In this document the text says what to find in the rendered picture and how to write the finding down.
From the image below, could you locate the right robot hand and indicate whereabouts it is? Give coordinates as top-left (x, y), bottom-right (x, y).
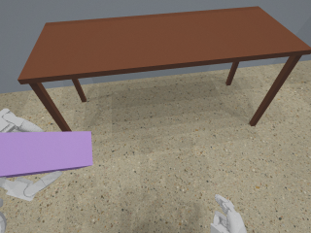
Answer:
top-left (210, 194), bottom-right (247, 233)

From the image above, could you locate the table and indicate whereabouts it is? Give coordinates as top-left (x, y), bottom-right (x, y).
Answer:
top-left (17, 6), bottom-right (311, 132)

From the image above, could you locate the sponge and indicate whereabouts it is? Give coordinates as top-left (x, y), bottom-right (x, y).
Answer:
top-left (0, 131), bottom-right (93, 178)

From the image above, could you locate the left robot hand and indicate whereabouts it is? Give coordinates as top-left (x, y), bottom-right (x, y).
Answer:
top-left (0, 108), bottom-right (63, 201)

